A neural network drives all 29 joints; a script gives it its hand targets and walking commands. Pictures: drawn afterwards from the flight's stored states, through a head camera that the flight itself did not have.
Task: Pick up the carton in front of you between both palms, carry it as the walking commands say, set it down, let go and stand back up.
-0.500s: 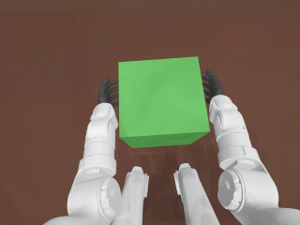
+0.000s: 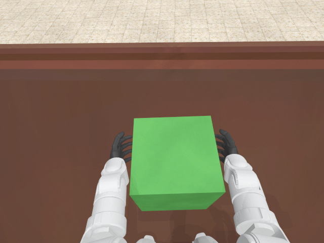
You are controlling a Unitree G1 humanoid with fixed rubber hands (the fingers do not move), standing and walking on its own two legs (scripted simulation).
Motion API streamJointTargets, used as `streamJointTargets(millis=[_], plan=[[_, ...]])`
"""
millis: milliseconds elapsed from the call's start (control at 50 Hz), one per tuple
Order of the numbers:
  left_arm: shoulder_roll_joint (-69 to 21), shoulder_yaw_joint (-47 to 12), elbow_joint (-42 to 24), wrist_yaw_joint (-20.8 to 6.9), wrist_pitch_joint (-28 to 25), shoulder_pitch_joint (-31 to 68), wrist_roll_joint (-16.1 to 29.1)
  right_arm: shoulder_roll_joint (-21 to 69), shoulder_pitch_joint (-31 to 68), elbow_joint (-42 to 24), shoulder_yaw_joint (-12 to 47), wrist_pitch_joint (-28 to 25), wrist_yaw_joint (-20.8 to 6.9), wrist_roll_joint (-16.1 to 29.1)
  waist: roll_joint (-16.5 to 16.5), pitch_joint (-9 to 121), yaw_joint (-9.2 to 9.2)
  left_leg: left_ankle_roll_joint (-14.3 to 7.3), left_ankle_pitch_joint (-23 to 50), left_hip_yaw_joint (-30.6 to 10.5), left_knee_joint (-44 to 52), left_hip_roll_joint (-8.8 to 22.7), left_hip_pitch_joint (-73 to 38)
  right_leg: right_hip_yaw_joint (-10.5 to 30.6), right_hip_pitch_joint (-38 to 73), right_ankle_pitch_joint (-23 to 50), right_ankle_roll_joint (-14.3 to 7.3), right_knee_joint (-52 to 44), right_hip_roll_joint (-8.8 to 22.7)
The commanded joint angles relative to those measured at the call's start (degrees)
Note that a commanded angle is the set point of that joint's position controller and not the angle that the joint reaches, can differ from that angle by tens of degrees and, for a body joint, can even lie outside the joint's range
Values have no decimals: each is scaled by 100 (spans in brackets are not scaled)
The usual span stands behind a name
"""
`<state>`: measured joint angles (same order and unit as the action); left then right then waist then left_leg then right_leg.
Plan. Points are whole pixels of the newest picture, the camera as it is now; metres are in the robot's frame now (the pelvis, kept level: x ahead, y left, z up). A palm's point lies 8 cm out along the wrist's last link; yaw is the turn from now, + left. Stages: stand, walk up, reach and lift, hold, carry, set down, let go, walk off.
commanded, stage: reach and lift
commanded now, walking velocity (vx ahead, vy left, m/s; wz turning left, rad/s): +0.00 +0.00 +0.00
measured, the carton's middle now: (173, 167) +0.33 +0.00 -0.09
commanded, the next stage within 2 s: hold in 1.30 s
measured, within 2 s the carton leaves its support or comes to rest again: neither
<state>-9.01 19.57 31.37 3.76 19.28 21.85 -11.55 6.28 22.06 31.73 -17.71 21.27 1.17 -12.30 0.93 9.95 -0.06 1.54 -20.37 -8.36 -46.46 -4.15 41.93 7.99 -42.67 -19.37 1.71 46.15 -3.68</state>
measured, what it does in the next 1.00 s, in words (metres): stands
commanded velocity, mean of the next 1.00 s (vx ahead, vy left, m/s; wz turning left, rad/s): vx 0.00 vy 0.00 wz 0.00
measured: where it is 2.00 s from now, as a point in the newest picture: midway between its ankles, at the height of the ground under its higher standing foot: outside the picture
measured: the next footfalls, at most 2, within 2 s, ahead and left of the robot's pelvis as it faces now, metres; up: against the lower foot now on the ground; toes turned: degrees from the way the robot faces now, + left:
none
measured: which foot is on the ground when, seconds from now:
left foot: down 0.00-1.00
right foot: down 0.00-1.00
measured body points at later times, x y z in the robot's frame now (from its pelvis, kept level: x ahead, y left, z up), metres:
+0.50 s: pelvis +0.00 +0.00 +0.04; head -0.03 +0.00 +0.49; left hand +0.31 +0.15 +0.05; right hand +0.30 -0.15 +0.05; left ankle +0.02 +0.13 -0.70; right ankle +0.03 -0.13 -0.70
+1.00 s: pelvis +0.01 +0.00 +0.04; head -0.02 +0.00 +0.49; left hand +0.32 +0.15 +0.07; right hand +0.31 -0.15 +0.06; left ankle +0.02 +0.13 -0.70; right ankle +0.03 -0.13 -0.70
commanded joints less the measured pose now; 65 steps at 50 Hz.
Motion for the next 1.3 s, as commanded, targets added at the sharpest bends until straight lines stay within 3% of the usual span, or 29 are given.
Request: streamJointTargets(millis=[0, 200, 300, 400, 560, 1000, 1280], plan=[[-5841, -3495, 187, -1500, 205, 2530, 781, 5844, 2736, -177, 3405, -20, -1357, 879, -124, 2357, -16, -53, 1948, 387, 1010, -254, -1838, -389, 2285, 2002, -84, -922, -284], [-5769, -3923, -630, -1674, 1043, 1764, 994, 5743, 2033, -1091, 3869, 802, -1406, 1143, -54, 1199, -31, -21, 2299, 345, 2175, -149, -3170, -373, 3543, 2242, -48, -2082, -202], [-5564, -3544, -589, -1748, 1400, 1713, 829, 5620, 1958, -1053, 3490, 1169, -1462, 979, -36, 252, -17, -54, 1489, 396, 2511, -113, -3156, -429, 3534, 1407, -116, -2417, -195], [-5644, -3287, -454, -1853, 1422, 2303, 744, 5671, 2537, -910, 3226, 1192, -1567, 885, -26, 73, -9, -103, 817, 434, 2510, -80, -3046, -475, 3467, 775, -160, -2404, -169], [-5720, -3405, -566, -1889, 1409, 2718, 787, 5835, 2956, -999, 3383, 1190, -1584, 959, -71, 529, 3, -93, 960, 466, 2434, -109, -3250, -473, 3676, 931, -119, -2362, -163], [-5475, -3645, -1243, -1833, 1683, 1946, 939, 5670, 2132, -1656, 3595, 1493, -1506, 1108, -86, 584, 1, -38, 2119, 436, 2663, -170, -3784, -423, 4210, 2125, -34, -2602, -206], [-5473, -3759, -1552, -1807, 1876, 1919, 1036, 5593, 2108, -1937, 3674, 1672, -1521, 1173, -51, 438, -2, -13, 2139, 406, 2751, -164, -3933, -427, 4236, 2038, -49, -2682, -231]])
